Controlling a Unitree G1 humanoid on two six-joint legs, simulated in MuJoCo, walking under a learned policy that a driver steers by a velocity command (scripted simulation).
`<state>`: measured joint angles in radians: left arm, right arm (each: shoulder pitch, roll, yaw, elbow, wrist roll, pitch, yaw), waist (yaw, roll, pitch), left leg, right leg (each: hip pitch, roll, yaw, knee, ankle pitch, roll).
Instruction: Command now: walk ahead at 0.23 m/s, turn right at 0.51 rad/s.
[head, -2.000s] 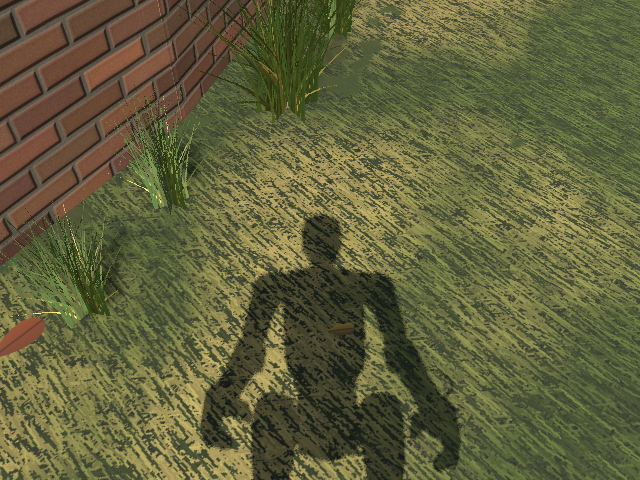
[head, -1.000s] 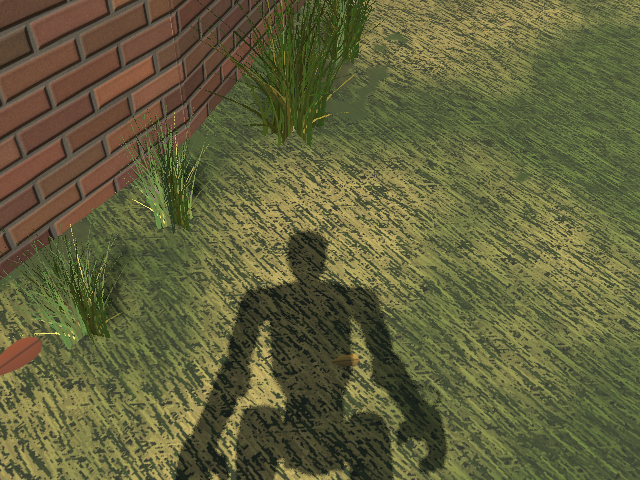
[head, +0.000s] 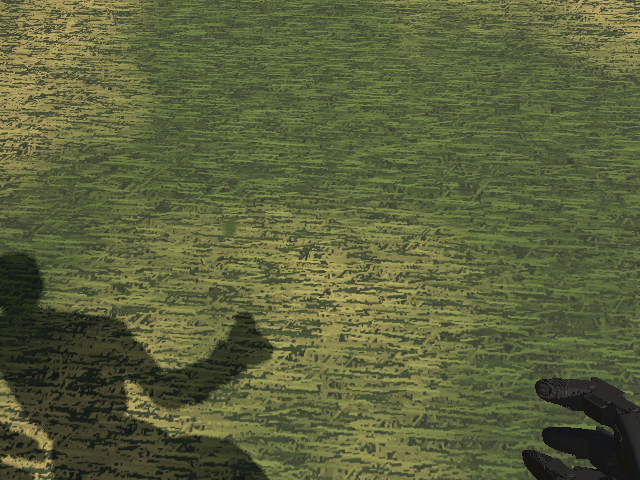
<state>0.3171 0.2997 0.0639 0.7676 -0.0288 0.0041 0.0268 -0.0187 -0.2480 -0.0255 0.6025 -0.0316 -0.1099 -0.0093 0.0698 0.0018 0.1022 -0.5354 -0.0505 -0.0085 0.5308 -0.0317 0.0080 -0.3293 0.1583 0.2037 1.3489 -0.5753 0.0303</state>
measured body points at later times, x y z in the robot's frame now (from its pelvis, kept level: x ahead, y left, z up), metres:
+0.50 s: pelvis +0.08 +0.00 +0.02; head +0.08 -0.01 +0.47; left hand +0.26 +0.22 -0.07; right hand +0.17 -0.26 -0.10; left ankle +0.16 +0.12 -0.71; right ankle +0.09 -0.11 -0.71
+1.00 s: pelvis +0.12 +0.00 +0.02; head +0.13 +0.00 +0.47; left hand +0.25 +0.24 -0.10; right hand +0.22 -0.25 -0.11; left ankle +0.16 +0.12 -0.71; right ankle +0.09 -0.11 -0.71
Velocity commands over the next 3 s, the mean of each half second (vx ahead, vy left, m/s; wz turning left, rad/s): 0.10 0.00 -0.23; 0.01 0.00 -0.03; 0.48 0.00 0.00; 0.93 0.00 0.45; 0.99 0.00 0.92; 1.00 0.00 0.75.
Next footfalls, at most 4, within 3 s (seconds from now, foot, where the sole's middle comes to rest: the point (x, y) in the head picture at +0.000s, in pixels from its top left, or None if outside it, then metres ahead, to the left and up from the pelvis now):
0.30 right None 0.13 -0.12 -0.75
1.74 right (432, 372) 0.63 -0.14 -0.75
2.22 left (331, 221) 1.01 0.10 -0.75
2.64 right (307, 95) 1.47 0.20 -0.75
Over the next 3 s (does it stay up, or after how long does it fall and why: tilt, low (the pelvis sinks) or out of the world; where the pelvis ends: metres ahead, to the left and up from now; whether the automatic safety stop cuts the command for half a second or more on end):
stays up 1.43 0.37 0.02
